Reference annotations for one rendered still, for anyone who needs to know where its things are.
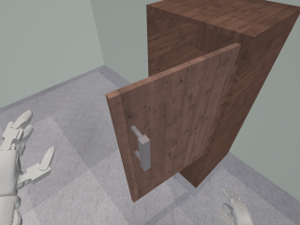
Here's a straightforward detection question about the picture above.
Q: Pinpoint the cupboard door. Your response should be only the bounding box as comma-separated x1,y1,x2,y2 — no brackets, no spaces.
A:
105,42,241,203

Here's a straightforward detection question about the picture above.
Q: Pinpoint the left robot forearm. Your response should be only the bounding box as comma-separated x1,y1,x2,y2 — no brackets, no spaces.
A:
0,194,23,225

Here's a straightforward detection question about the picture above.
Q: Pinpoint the right robot hand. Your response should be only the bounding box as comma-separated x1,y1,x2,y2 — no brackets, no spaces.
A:
217,187,254,225

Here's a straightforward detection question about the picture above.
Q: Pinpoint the handle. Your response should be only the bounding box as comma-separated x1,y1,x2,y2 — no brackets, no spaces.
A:
130,125,151,171

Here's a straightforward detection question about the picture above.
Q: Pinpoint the left robot hand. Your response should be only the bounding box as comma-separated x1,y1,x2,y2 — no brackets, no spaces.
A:
0,110,55,196

